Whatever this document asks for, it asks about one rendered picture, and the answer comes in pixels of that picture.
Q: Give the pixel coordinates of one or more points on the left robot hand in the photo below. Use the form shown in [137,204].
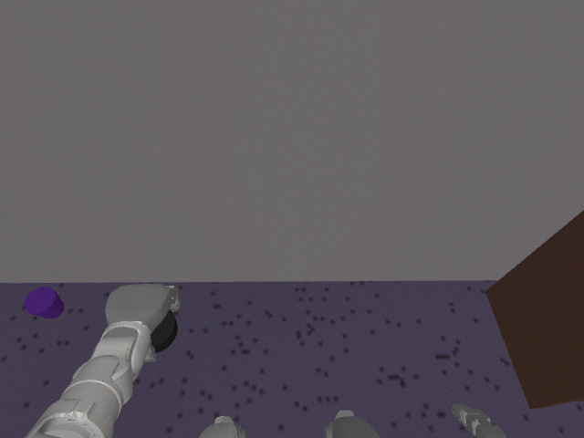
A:
[145,304]

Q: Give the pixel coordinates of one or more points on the right robot hand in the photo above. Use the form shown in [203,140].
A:
[476,422]

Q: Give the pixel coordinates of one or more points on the left robot arm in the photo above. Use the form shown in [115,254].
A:
[92,402]

